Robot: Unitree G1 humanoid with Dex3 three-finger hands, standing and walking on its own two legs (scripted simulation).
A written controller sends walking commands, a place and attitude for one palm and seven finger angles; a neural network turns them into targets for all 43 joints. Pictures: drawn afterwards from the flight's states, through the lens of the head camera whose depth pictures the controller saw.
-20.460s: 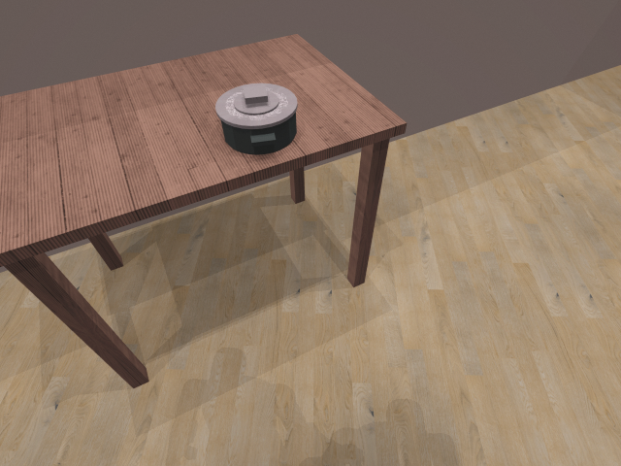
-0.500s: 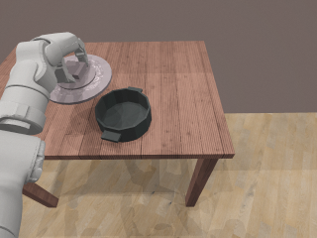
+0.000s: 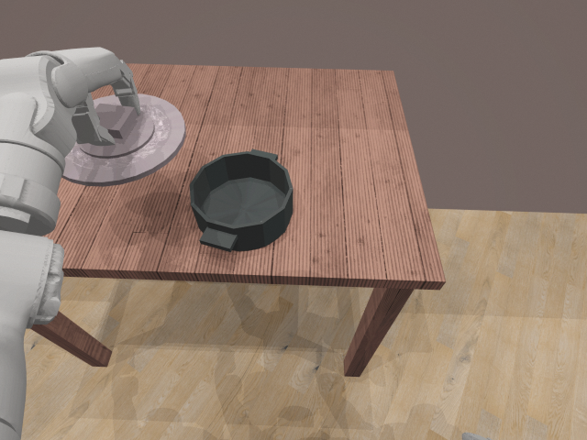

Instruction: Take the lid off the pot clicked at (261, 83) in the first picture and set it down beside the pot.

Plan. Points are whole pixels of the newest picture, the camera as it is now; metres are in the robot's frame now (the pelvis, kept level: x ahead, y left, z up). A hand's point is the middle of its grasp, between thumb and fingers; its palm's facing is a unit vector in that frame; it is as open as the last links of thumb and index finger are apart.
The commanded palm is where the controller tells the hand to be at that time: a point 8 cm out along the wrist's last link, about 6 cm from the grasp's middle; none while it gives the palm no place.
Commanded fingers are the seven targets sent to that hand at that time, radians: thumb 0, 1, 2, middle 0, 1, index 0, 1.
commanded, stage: move the lid sideways beside the pot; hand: left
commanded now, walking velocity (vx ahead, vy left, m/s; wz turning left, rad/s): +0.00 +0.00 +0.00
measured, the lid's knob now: (111, 120) +0.50 +0.24 +0.17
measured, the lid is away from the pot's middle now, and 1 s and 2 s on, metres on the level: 0.16 0.23 0.23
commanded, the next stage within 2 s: lower the lid onto the table in 0.70 s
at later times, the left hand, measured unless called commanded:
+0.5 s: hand (59, 116) +0.48 +0.30 +0.18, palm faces -0.38 -0.11 -0.92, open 8.6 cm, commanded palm +0.49 +0.31 +0.27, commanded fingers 0.00 0.52 1.08 -0.89 -1.16 -0.76 -1.06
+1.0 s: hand (45, 123) +0.48 +0.32 +0.18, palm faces -0.39 -0.13 -0.91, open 8.6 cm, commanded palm +0.50 +0.32 +0.26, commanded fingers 0.00 0.52 1.08 -0.89 -1.16 -0.76 -1.06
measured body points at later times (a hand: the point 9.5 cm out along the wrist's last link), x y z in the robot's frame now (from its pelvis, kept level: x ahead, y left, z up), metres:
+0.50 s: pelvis +0.01 +0.00 +0.00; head +0.08 +0.00 +0.44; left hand +0.50 +0.30 +0.24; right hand +0.03 -0.29 -0.13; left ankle +0.05 +0.09 -0.74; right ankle -0.03 -0.14 -0.74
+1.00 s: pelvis +0.01 +0.01 -0.01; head +0.08 +0.02 +0.44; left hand +0.49 +0.32 +0.23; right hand +0.05 -0.28 -0.13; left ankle +0.05 +0.09 -0.74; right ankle -0.03 -0.14 -0.74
